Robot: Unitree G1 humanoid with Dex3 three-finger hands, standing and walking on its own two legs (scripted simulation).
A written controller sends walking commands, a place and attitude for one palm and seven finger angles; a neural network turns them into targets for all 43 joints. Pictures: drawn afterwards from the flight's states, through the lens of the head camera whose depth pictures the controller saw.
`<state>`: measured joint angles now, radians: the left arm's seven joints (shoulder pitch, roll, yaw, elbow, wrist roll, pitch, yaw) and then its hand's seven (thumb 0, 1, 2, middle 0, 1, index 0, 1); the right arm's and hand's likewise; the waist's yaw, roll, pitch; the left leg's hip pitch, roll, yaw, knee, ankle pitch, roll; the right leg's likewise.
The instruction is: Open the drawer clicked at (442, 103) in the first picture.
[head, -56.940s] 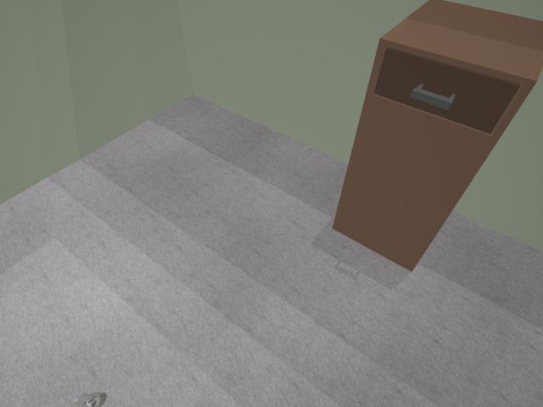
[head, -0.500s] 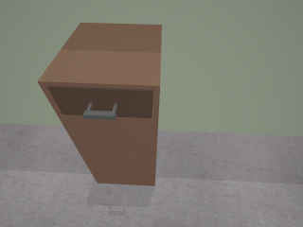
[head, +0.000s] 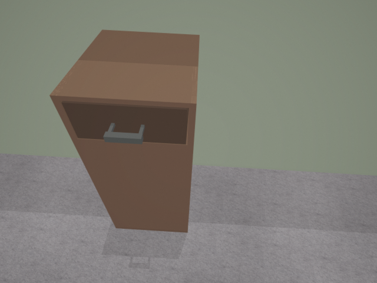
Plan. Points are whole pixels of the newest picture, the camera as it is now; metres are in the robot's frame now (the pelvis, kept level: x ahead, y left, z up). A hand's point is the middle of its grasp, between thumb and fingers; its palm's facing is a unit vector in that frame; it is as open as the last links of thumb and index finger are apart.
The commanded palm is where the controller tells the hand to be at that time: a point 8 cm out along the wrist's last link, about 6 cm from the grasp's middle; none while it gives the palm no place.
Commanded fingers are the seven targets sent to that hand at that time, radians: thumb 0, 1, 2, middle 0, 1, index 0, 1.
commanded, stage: come to a stop and stand still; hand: left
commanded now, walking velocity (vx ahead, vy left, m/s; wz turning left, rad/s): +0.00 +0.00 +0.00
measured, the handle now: (125, 132) +0.49 +0.21 +0.02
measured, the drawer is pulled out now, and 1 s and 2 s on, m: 0.00 0.00 0.00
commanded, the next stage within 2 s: look again from close up in 1.34 s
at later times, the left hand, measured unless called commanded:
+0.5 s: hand out of the picture +0.00 +0.15 -0.17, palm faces +0.07 -0.99 -0.15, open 7.4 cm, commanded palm none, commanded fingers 0.00 0.90 0.90 -0.20 -0.30 -0.20 -0.30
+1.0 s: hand out of the picture +0.01 +0.14 -0.17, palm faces +0.07 -0.98 -0.17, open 7.4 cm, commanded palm none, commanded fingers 0.00 0.90 0.90 -0.20 -0.30 -0.20 -0.30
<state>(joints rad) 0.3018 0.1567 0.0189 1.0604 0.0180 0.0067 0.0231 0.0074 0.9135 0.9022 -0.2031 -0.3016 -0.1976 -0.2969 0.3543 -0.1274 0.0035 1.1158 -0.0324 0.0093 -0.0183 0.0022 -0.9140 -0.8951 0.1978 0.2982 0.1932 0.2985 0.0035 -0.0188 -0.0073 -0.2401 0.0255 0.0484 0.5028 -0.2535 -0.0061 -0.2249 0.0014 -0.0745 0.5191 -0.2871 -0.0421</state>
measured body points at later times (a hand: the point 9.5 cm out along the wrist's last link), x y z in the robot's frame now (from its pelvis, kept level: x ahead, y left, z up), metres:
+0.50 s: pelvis +0.04 +0.00 +0.00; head +0.05 +0.00 +0.45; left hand +0.00 +0.20 -0.16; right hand +0.02 -0.20 -0.16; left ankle +0.01 +0.12 -0.74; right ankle +0.00 -0.09 -0.74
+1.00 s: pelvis +0.03 -0.02 +0.01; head +0.04 -0.02 +0.46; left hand +0.00 +0.19 -0.15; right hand +0.02 -0.22 -0.16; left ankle +0.01 +0.12 -0.74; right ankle +0.00 -0.09 -0.74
